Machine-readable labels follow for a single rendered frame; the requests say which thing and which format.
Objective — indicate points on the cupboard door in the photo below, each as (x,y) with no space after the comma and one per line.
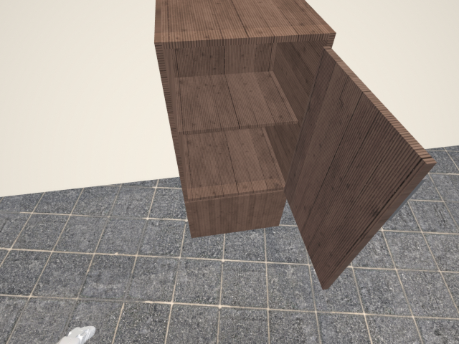
(353,165)

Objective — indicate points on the left robot hand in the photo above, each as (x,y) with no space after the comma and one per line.
(78,335)

